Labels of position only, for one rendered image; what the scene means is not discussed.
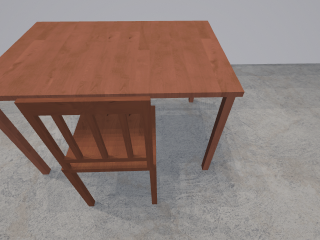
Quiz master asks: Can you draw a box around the table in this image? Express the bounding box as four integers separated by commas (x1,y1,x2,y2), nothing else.
0,20,245,175

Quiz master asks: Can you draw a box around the chair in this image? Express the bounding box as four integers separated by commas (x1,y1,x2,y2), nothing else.
14,96,157,207

